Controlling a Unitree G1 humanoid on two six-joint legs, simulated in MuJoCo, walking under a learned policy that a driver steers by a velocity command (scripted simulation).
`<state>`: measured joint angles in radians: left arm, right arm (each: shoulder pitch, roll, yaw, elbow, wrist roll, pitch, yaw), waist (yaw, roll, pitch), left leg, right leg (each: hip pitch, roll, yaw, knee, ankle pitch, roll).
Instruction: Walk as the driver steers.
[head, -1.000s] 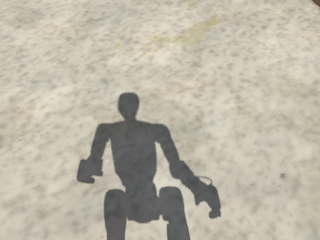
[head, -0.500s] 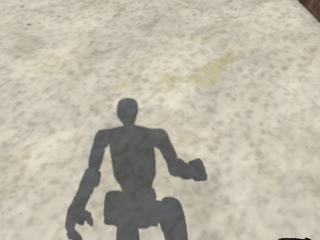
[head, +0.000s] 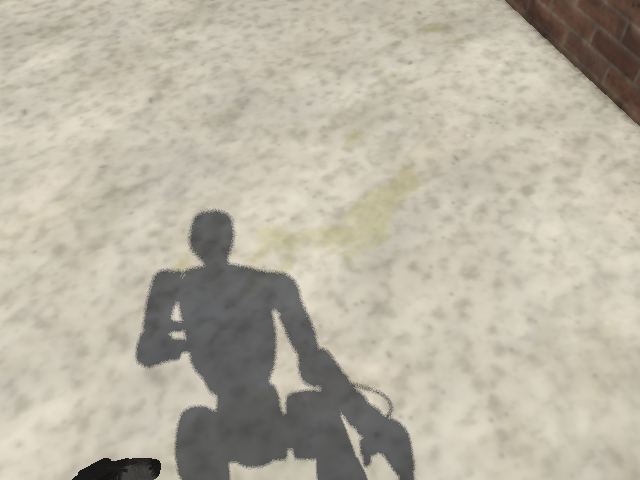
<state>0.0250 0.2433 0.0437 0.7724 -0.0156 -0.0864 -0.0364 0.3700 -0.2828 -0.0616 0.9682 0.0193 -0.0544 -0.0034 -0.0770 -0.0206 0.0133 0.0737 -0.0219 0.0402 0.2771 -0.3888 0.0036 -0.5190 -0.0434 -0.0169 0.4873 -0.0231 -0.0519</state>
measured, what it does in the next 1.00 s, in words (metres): walks ahead, turning left: right foot, then left foot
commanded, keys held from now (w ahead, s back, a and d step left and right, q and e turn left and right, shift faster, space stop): w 0.40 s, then w+q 0.60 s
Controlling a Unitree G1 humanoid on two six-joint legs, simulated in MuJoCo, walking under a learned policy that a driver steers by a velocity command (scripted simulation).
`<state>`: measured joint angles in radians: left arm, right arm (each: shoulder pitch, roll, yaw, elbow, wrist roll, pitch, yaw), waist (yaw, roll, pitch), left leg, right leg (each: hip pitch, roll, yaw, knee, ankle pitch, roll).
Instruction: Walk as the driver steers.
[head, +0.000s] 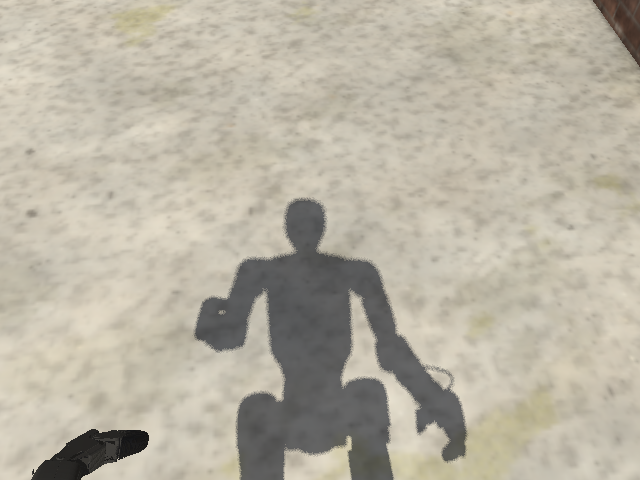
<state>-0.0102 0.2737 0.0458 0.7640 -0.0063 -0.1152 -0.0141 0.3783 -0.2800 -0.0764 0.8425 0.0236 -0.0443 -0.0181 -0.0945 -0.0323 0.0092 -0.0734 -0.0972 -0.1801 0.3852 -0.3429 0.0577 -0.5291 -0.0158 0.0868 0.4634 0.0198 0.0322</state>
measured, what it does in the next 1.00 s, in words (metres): walks ahead, turning left: right foot, then left foot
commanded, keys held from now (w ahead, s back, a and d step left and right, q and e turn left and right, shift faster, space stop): w+q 0.12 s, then q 0.64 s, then e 0.24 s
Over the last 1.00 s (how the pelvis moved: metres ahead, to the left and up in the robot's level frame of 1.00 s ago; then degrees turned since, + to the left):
0.57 0.03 0.01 16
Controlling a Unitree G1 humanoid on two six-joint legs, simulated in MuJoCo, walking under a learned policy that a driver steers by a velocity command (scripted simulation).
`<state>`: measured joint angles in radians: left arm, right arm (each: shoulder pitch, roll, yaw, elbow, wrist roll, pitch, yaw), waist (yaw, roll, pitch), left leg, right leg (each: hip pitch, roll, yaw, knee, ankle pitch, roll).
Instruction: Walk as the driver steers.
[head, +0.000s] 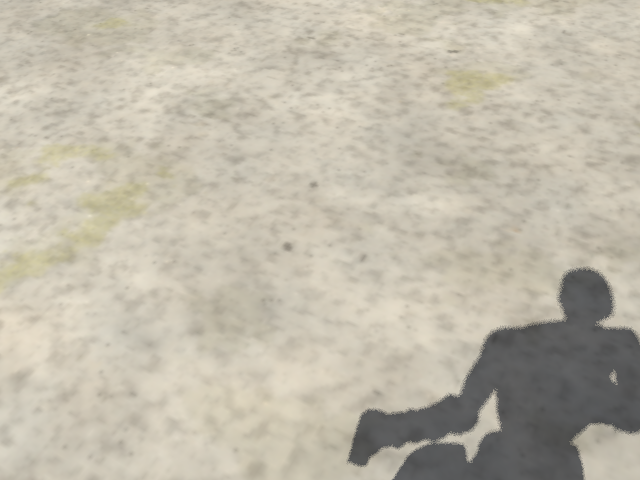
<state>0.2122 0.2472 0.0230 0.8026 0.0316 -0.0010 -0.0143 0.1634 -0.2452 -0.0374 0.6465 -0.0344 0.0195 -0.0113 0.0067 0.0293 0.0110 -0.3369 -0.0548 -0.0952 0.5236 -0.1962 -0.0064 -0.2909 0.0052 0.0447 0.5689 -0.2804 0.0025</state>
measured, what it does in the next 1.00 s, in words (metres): walks ahead, turning right: right foot, then left foot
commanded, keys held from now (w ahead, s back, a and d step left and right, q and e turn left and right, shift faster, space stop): e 0.32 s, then w+e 0.44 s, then w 0.24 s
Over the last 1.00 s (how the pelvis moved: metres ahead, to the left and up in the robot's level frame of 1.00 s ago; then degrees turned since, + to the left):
0.30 0.00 -0.01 28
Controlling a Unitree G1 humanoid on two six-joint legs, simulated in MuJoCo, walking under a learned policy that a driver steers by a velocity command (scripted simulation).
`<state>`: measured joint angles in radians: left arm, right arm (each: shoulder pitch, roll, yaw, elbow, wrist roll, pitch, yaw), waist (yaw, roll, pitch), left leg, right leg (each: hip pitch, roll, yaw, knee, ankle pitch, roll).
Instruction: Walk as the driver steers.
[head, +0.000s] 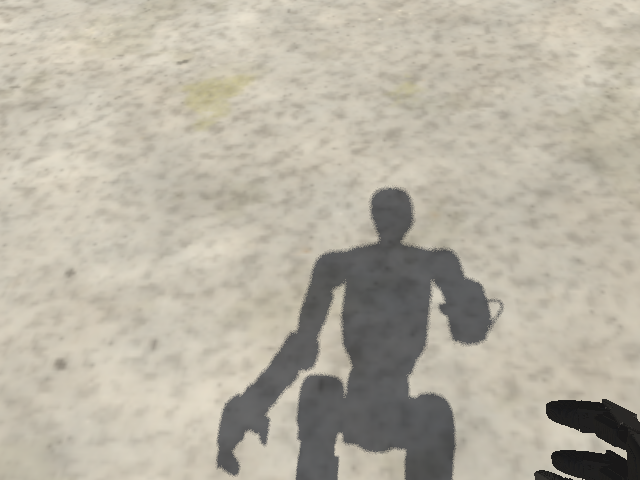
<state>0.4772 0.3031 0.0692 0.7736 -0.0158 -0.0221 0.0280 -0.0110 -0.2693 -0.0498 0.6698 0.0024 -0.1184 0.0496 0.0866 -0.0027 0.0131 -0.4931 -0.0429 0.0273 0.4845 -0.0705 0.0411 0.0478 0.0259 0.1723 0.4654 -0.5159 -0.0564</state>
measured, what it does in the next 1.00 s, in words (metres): walks ahead: right foot, then left foot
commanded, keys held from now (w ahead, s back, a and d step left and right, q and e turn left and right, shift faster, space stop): w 1.00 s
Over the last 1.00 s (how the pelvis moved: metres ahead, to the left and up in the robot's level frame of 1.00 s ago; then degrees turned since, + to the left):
0.23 -0.12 -0.01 -30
